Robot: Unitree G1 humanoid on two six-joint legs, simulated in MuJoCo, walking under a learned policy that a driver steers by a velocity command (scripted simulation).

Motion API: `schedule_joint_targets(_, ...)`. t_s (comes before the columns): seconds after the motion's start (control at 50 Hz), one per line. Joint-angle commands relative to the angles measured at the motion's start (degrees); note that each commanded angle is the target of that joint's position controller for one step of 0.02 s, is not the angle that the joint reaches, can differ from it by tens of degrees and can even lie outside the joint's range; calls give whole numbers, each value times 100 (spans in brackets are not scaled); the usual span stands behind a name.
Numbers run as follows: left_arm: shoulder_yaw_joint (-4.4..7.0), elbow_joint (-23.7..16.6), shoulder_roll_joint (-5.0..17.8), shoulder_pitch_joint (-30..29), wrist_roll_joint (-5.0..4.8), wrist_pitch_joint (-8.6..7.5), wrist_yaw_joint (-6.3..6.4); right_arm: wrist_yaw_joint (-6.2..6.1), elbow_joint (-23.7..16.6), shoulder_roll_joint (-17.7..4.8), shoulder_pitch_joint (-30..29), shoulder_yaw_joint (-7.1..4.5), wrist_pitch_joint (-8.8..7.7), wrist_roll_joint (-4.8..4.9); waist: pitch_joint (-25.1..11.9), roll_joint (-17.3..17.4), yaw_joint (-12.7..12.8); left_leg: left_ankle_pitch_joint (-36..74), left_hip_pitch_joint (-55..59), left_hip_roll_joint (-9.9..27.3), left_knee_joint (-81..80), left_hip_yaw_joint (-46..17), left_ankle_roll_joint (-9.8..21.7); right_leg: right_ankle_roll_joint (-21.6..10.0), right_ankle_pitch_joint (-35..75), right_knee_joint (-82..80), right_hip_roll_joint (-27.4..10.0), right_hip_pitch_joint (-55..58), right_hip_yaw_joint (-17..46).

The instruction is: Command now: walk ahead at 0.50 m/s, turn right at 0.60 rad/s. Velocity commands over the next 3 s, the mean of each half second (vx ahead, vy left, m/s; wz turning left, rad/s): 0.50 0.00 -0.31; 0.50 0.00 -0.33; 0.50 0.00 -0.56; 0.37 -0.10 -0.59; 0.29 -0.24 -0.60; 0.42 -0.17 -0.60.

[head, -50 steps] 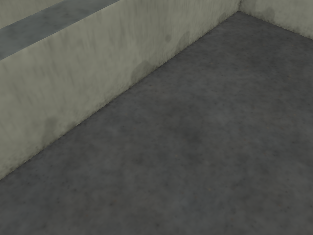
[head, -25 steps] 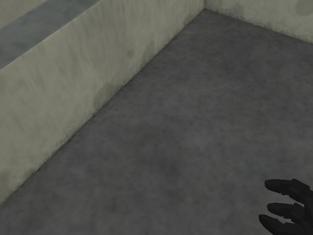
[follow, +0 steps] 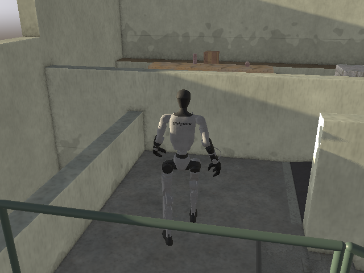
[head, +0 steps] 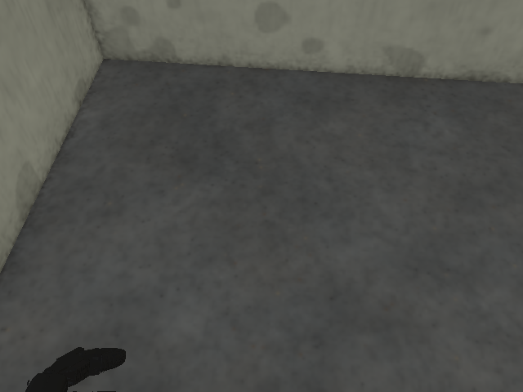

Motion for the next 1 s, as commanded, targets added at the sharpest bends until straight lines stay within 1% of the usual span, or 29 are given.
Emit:
schedule_joint_targets(0.02, 576, 23, 1192, 1752, -14, 13, 80, -88, -399, -1046, -268, -212, 36, 47, -1083, 470, 1332, 5725, -994, 1058, 2585, -122, 618, -534, -54, -466, 700, 2843, -337)
schedule_joint_targets(0.04, 718, 136, 1778, 2275, -67, 57, 201, -76, -608, -433, -12, -8, -8, -217, -1532, -752, 1219, 1923, -3080, 529, 4626, -116, 305, -1096, -116, -522, -587, 4704, 1807)
schedule_joint_targets(0.06, 672, -124, 1979, 2055, -62, -62, 153, -22, -911, -205, 54, 145, -203, -209, -2504, -1373, 885, -1104, -4639, -467, 6082, -1384, 137, -2114, -1358, -1568, -1635, 5688, 5011)
schedule_joint_targets(0.08, 504, -109, 1368, 1996, -11, -155, 109, 50, -969, -785, -570, 7, -342, 18, -2178, -547, 1224, -640, -5229, -90, 6236, -1974, 217, -1752, -1438, -1910, -1560, 5493, 4521)
schedule_joint_targets(0.1, 423, -29, 1135, 1817, 17, -215, 111, 81, -1021, -761, -762, 33, -417, 114, -1452, -432, 1096, -126, -5284, 147, 5882, -1857, 326, -1528, -1016, -1916, -1382, 4730, 3645)
schedule_joint_targets(0.12, 362, -36, 973, 1436, 15, -240, 120, 36, -938, -670, -765, 54, -436, 4, -1048, 60, 826, 280, -4962, 418, 5400, -1833, 317, -1312, -386, -1895, -1137, 3889, 2992)
schedule_joint_targets(0.14, 290, -70, 781, 1135, 57, -258, 136, 18, -879, -708, -723, 23, -400, -109, -823, -14, 637, 531, -4588, 583, 4998, -1835, 274, -1212, 309, -1966, -955, 3263, 2525)
schedule_joint_targets(0.16, 244, -98, 709, 982, 121, -271, 158, 39, -825, -700, -595, 15, -333, -125, -756, -152, 483, 699, -4258, 658, 4886, -1840, 236, -1185, 664, -2102, -841, 2852, 2303)
schedule_joint_targets(0.22, 247, 102, 794, 1051, 104, -356, 220, 43, -766, -469, -563, 71, -182, -185, -607, -94, 407, 1071, -4094, 637, 4332, -1681, 21, -1241, 1415, -2378, -725, 2320, 1746)
schedule_joint_targets(0.28, 249, 304, 867, 1232, 96, -359, 303, 46, -918, -294, -1152, 146, -160, -202, -326, -122, 595, 2116, -4272, 582, 3212, -1629, -88, -1056, 1443, -2504, -504, 2245, 1253)
schedule_joint_targets(0.32, 246, 422, 901, 1378, 80, -351, 319, 85, -979, -208, -1523, 186, -187, -171, -232, -166, 766, 2815, -4082, 437, 2392, -1570, -72, -898, 1115, -2515, -393, 2237, 1044)
schedule_joint_targets(0.38, 261, 636, 995, 1702, 40, -347, 308, 167, -1101, -187, -2005, 211, -230, -97, -29, -192, 986, 3198, -3932, 267, 1686, -1535, 10, -865, 556, -2518, -564, 2407, 1140)
schedule_joint_targets(0.44, 283, 817, 1023, 1900, 15, -289, 322, 265, -1224, -295, -2199, 180, -275, -94, 85, -231, 997, 2773, -4195, 203, 1282, -1619, 251, -812, 753, -2213, -894, 3088, 1356)
schedule_joint_targets(0.5, 319, 894, 1097, 1838, 18, -207, 355, 300, -1167, -438, -1802, 115, -300, -114, -102, -383, 733, 2060, -3637, 16, 1089, -1462, 533, -621, 1878, -1700, -988, 3483, 1392)
schedule_joint_targets(0.52, 310, 885, 1098, 1734, 31, -177, 361, 269, -1029, -564, -1270, 33, -305, -131, -438, -367, 417, 2044, -2853, -183, 953, -1260, 678, -504, 2850, -1074, -785, 3439, 1220)
schedule_joint_targets(0.54, 241, 848, 947, 1730, 89, -159, 372, 225, -823, -809, -414, -76, -305, -155, -1099, -232, 29, 2327, -1495, -7, 1127, -1380, 897, -323, 2974, 43, -463, 2970, 967)
schedule_joint_targets(0.56, 94, 714, 501, 2299, 135, -209, 356, 189, -749, -1318, 351, -186, -307, -273, -2139, 763, 30, 2095, 827, 1339, 1259, -3302, 1637, 49, 1111, 2138, 195, 1111, 709)
schedule_joint_targets(0.58, 13, 811, 290, 2664, 47, -306, 332, 238, -600, -1180, 711, -177, -268, -196, -2697, 1884, 38, 691, 1749, 2066, 254, -5509, 2113, 263, -2624, 3464, 864, -251, 986)
schedule_joint_targets(0.6, 148, 776, 878, 2080, -94, -341, 309, 213, -630, -737, 524, -54, -251, -98, -1951, 1178, -147, -352, 1304, 1965, -47, -5263, 1824, 229, -2486, 3978, 550, -910, 1289)
schedule_joint_targets(0.62, 188, 613, 997, 1541, -147, -356, 311, 172, -676, -598, 102, -6, -224, -112, -1169, 768, -75, -275, 462, 1834, -183, -4454, 1587, 196, -1934, 3883, 256, -1097, 1064)
schedule_joint_targets(0.64, 181, 547, 943, 1253, -75, -353, 330, 153, -698, -477, -248, 41, -213, -171, -689, 471, 82, 301, -351, 1615, -346, -3820, 1478, 209, -1480, 3577, 23, -936, 910)
schedule_joint_targets(0.66, 205, 559, 861, 1259, -29, -316, 334, 148, -704, -357, -443, 77, -241, -237, -450, 538, 260, 786, -887, 1415, -519, -3353, 1407, 229, -1150, 3280, -162, -682, 924)
schedule_joint_targets(0.68, 207, 625, 760, 1438, -36, -260, 334, 142, -689, -291, -536, 94, -280, -275, -446, 699, 399, 1103, -1182, 1285, -682, -3007, 1356, 258, -943, 3144, -268, -351, 939)
schedule_joint_targets(0.72, 194, 725, 567, 1622, -54, -148, 349, 138, -600, -274, -571, 80, -356, -248, -392, 707, 496, 1704, -1428, 1215, -901, -2457, 1389, 326, -769, 3005, -299, -229, 903)
schedule_joint_targets(0.8, 184, 569, 449, 1224, 1, -108, 366, 89, -399, -447, -484, 15, -379, -249, -180, 513, 459, 2817, -1263, 1142, -1055, -1590, 1356, 443, 192, 2212, -303, -776, 969)
schedule_joint_targets(0.86, 140, 438, 329, 772, 2, -182, 252, 28, -345, -518, -501, 15, -323, -226, -86, 484, 314, 3090, -1181, 931, -1109, -955, 1159, 419, 1090, 1076, -259, -552, 612)
schedule_joint_targets(0.9, 85, 275, 207, 329, 15, -203, 167, -10, -247, -616, -287, -7, -274, -200, 43, 391, 114, 3176, -970, 1018, -1113, -779, 1119, 371, 1304, 545, -231, -523, 362)
schedule_joint_targets(0.96, 59, 6, 167, -117, -2, -205, 48, -35, -98, -739, -7, -50, -129, -138, 196, 324, -27, 3617, -253, 1269, -895, -640, 1123, 251, 1052, 87, -175, -829, 172)
schedule_joint_targets(1.0, 89, -140, 224, -205, -3, -202, -24, -54, -71, -825, -1, -79, -16, -92, 162, 375, 53, 4541, 113, 1375, -547, -509, 1077, 109, 575, -77, -23, -748, -44)
Next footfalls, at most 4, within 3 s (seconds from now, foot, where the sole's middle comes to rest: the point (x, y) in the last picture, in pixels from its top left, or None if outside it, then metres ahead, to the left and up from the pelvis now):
0.02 right None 0.18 -0.10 -0.76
0.54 left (226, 363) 0.51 0.09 -0.76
1.10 right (324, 268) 0.75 -0.20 -0.76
1.56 left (290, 174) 1.10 -0.15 -0.76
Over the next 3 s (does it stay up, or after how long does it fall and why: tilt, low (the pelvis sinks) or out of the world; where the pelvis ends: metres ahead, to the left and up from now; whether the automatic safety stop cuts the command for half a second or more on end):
stays up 0.97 -0.74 0.02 its command is cut before an obstacle after 1.8 s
